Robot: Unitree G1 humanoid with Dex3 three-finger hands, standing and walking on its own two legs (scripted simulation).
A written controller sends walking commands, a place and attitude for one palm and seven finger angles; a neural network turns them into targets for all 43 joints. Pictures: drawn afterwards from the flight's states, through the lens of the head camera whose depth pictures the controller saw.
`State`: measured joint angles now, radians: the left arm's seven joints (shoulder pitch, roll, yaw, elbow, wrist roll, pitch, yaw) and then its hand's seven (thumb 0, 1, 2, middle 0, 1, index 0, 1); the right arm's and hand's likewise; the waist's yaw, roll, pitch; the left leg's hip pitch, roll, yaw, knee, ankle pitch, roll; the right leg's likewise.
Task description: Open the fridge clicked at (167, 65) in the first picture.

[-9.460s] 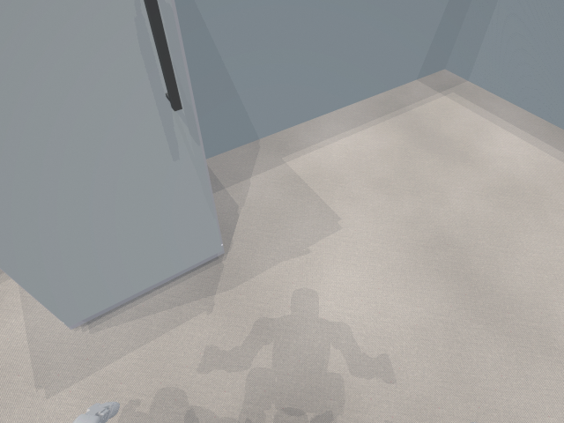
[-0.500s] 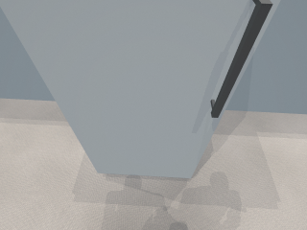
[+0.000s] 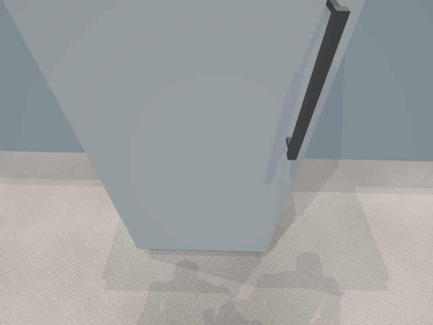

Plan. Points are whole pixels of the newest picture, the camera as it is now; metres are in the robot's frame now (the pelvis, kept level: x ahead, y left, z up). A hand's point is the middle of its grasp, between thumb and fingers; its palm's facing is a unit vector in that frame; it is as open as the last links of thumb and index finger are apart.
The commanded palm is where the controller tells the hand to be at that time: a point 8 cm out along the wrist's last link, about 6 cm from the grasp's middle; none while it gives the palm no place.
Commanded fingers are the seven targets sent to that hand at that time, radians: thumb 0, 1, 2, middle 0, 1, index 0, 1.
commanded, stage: come to a stop and stand still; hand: right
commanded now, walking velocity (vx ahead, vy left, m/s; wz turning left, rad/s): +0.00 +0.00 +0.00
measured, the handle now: (308, 94) +0.50 -0.14 +0.18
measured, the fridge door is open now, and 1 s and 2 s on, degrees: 0 0 0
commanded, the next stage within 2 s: look again from close up in 0.70 s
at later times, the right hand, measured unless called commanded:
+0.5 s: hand out of the picture -0.01 -0.20 -0.17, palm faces +0.00 +0.97 -0.24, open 7.4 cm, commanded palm none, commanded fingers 0.00 -0.90 -0.90 0.20 0.30 0.20 0.30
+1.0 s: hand out of the picture +0.02 -0.18 -0.16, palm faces -0.02 +0.97 -0.24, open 7.3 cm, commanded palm none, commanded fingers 0.00 -0.90 -0.90 0.20 0.30 0.20 0.30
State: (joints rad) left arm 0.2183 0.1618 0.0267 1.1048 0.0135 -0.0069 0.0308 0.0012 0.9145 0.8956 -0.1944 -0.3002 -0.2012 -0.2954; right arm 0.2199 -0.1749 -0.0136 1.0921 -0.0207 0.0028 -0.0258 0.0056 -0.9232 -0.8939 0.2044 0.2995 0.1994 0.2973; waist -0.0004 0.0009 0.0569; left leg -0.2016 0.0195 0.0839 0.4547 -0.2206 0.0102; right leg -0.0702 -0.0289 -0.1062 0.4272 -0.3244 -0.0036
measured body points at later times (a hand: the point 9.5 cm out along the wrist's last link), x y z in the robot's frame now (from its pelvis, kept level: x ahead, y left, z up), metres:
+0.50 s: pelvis -0.03 +0.00 +0.01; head -0.02 +0.00 +0.45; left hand -0.04 +0.25 -0.15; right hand -0.01 -0.25 -0.15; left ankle +0.02 +0.11 -0.74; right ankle -0.06 -0.10 -0.74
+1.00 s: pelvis -0.02 +0.00 +0.00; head -0.02 +0.03 +0.45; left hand -0.01 +0.22 -0.17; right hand +0.02 -0.23 -0.14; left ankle +0.02 +0.11 -0.74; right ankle -0.06 -0.10 -0.74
